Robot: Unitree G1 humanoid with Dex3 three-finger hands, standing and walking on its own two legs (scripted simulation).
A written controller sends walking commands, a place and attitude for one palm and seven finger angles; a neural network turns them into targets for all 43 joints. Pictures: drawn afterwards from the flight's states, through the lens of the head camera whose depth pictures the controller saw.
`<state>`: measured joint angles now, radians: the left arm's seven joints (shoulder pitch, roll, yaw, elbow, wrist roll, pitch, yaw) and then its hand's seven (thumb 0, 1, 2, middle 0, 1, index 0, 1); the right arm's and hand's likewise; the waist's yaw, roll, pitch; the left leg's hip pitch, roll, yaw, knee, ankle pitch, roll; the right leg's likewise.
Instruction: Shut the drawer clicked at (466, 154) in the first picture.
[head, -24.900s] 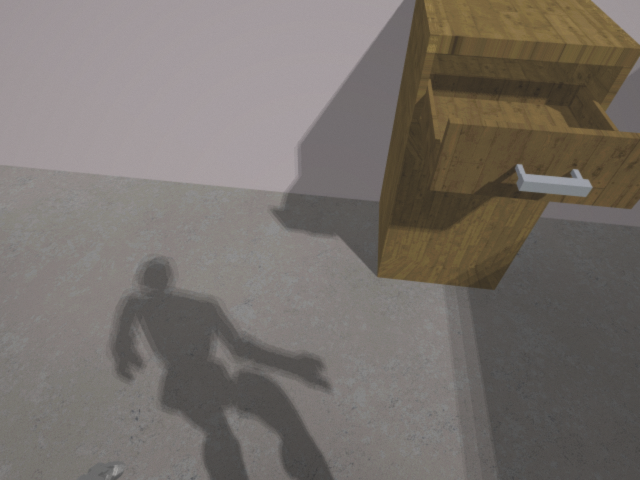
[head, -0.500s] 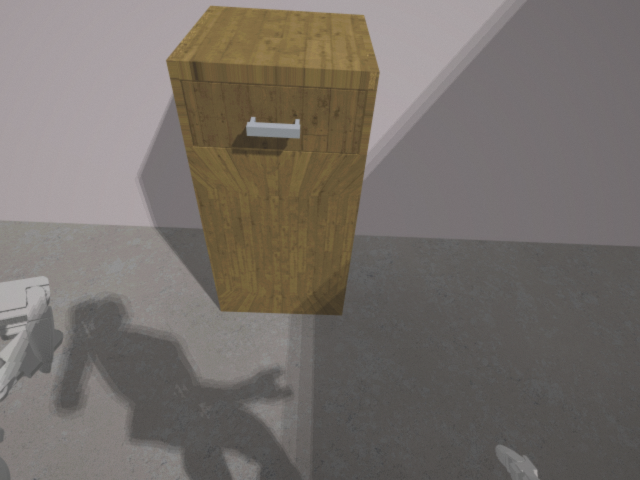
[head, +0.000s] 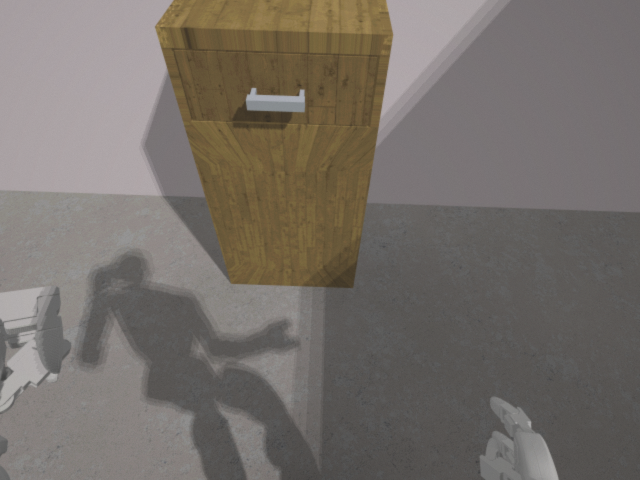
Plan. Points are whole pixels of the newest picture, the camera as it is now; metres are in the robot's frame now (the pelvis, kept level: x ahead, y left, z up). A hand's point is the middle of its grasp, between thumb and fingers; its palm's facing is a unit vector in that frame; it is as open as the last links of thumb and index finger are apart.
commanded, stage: stop stepping back and stand still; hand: left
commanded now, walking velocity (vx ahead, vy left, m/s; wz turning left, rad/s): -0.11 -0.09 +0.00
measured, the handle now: (276, 98) +0.82 +0.15 +0.02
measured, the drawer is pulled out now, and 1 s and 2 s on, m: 0.00 0.00 0.00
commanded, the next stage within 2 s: let the arm hang, fingers relaxed in 0.14 s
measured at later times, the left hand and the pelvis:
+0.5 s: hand out of the picture +0.05 +0.22 -0.16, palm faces +0.00 -0.97 -0.23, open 3.1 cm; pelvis -0.03 +0.03 -0.01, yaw +2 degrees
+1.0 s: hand out of the picture -0.10 +0.20 -0.17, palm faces +0.07 -0.98 -0.20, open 6.9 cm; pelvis -0.03 +0.03 +0.01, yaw +2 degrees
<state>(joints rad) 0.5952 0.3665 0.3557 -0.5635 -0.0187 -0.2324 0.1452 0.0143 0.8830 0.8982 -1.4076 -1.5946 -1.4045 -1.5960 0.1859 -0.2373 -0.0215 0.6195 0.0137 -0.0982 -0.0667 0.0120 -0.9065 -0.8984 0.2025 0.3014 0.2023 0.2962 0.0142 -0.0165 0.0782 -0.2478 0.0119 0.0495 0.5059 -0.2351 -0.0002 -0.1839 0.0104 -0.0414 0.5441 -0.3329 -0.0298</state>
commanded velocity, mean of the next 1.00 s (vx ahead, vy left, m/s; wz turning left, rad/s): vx -0.01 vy -0.01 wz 0.00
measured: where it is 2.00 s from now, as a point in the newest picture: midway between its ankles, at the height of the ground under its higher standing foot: outside the picture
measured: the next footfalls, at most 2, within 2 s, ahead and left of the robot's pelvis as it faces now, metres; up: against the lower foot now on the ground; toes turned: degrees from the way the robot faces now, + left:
none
